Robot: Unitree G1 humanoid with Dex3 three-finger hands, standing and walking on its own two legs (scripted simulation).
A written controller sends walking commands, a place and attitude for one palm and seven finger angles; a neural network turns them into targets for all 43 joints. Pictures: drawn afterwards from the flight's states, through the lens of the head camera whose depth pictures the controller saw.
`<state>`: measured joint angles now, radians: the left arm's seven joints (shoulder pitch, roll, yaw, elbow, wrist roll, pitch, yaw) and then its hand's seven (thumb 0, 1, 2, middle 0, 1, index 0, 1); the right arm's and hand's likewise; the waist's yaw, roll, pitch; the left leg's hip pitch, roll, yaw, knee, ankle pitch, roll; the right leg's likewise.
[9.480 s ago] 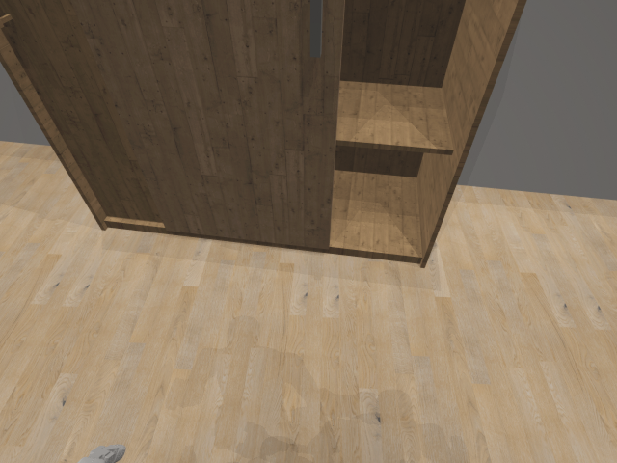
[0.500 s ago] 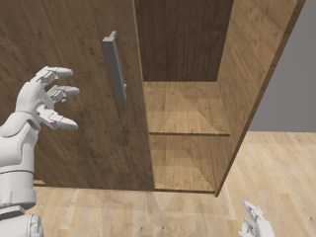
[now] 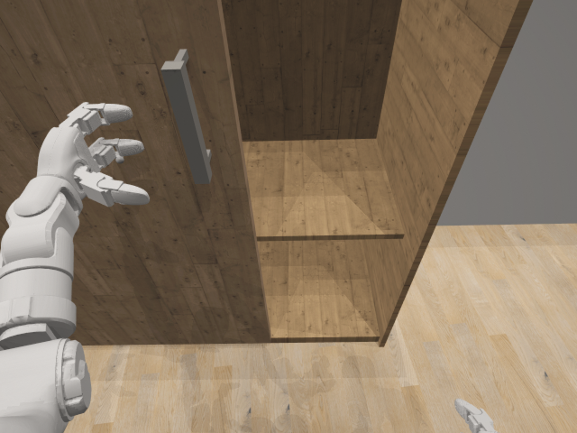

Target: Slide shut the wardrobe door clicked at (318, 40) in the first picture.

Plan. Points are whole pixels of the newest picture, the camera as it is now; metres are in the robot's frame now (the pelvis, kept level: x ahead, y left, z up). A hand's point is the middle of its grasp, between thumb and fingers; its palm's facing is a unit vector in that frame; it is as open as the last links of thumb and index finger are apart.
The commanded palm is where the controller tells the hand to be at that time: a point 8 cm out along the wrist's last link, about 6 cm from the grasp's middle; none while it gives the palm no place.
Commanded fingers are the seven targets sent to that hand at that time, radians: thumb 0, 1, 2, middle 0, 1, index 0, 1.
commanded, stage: move the hooked fingers beside the handle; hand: left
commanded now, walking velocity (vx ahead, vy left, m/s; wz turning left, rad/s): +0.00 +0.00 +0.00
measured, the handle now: (193, 120) +0.51 +0.16 +0.19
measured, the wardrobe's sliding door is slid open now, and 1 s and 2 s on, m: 0.38 0.38 0.38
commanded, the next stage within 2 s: feel for the door with the fingertips in 1.14 s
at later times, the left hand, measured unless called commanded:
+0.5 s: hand (144, 136) +0.46 +0.21 +0.20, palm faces +0.05 -1.00 -0.03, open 14.0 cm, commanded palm +0.43 +0.27 +0.20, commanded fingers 0.00 -0.50 0.30 -0.30 -1.20 -0.30 -1.20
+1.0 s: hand (144, 142) +0.45 +0.21 +0.20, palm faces +0.06 -1.00 -0.03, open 14.0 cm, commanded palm +0.42 +0.27 +0.20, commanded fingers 0.00 -0.50 0.30 -0.30 -1.20 -0.30 -1.20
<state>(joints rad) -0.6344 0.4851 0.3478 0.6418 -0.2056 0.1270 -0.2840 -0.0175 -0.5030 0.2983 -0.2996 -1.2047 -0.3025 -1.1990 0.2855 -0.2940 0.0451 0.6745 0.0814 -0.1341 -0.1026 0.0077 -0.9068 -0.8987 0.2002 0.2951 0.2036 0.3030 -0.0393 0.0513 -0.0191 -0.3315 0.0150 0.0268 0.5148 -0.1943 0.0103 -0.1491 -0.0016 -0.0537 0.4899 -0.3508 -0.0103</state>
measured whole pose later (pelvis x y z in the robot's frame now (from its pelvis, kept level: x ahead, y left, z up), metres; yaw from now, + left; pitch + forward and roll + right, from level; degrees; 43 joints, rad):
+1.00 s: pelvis +0.01 +0.00 +0.00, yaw -1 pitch +3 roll +0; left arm -0.77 0.48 0.35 0.83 -0.17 0.05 -0.25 -0.02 -0.50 0.30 -0.30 -1.20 -0.30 -1.20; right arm 0.29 -0.29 0.03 0.66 0.07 -0.08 -0.08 0.00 -0.91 -0.90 0.20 0.30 0.20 0.30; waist -0.06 0.05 -0.04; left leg -0.37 0.02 0.04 0.54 -0.21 0.01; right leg -0.19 0.00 -0.04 0.50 -0.36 -0.01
